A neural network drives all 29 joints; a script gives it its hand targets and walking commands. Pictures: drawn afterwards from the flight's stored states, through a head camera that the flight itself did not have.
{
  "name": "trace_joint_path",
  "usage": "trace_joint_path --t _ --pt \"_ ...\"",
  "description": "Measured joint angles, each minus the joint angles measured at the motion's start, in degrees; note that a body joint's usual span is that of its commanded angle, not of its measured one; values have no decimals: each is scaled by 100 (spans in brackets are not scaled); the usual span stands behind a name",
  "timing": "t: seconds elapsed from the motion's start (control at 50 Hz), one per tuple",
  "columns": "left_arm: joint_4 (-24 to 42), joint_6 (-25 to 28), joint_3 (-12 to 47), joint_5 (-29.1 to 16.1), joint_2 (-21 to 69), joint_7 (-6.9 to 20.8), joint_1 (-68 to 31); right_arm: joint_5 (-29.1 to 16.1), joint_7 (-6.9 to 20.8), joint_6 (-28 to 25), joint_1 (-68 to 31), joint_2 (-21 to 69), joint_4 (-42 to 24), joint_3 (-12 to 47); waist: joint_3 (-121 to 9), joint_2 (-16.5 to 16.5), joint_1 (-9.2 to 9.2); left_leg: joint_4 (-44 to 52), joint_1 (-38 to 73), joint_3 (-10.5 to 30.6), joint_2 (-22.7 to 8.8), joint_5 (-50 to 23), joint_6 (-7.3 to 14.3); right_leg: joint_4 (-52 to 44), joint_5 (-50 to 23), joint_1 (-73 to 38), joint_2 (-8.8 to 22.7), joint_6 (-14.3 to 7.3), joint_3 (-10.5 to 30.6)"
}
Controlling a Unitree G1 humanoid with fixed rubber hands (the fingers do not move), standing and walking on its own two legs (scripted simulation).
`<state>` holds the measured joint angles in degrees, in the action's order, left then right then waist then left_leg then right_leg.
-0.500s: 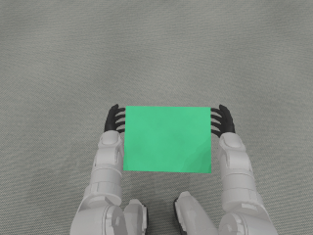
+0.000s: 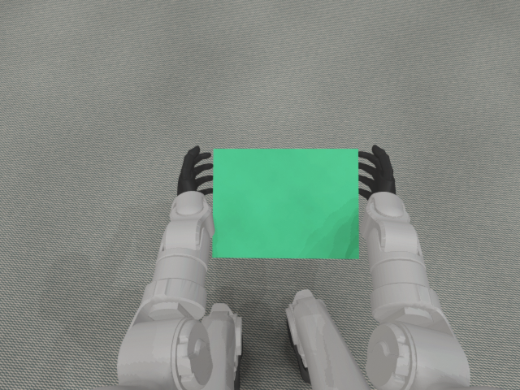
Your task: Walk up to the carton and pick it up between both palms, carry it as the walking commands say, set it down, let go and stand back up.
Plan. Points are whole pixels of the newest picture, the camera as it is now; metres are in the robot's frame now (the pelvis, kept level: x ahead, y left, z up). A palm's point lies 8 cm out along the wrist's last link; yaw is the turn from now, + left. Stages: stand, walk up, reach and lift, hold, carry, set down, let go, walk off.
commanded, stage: set down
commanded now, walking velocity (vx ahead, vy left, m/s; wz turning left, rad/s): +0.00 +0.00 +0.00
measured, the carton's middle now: (282, 204) +0.42 -0.07 -0.15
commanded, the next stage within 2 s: none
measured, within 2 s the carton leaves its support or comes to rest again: neither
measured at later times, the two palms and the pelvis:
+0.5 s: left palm (200, 196) +0.46 +0.08 -0.15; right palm (359, 201) +0.40 -0.22 -0.15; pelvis -0.01 +0.00 -0.07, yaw +0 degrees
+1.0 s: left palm (208, 198) +0.48 +0.08 -0.24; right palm (348, 203) +0.43 -0.22 -0.23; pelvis -0.03 +0.00 -0.14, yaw +0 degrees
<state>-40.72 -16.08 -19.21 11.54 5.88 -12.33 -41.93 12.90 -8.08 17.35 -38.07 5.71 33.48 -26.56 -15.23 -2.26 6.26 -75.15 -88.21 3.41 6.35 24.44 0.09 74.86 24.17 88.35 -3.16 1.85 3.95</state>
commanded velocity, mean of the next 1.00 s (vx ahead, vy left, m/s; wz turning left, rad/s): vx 0.00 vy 0.00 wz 0.00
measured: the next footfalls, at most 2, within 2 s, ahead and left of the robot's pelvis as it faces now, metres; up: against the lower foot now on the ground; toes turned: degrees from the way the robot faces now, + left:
none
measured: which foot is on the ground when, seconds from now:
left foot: down 0.00-1.00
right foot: down 0.00-1.00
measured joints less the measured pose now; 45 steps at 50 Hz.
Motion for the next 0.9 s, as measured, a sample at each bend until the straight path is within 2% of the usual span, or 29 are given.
trace_joint_path --t 0.18,0.38,0.64,0.9 --pt "-236 43 -38 -32 -167 26 -414 -30 -28 -45 -321 -84 148 -33 -1 -46 -4 -553 -625 49 64 164 -46 542 170 611 -44 3 -31" --pt "-313 153 66 -171 -344 54 -709 -204 210 -127 -508 -270 137 40 111 -91 0 -1092 -1311 69 133 300 -87 1078 312 1291 -95 26 -33" --pt "-430 202 222 -379 -520 -108 -1224 -443 -82 -220 -983 -469 304 160 369 -94 -64 -1893 -2185 21 239 434 -122 1891 462 2158 -164 104 15" --pt "-693 117 247 -441 -760 -144 -1968 -501 127 -115 -1653 -755 506 51 776 -96 -17 -2602 -2900 32 332 441 -185 2574 478 2843 -225 160 -19"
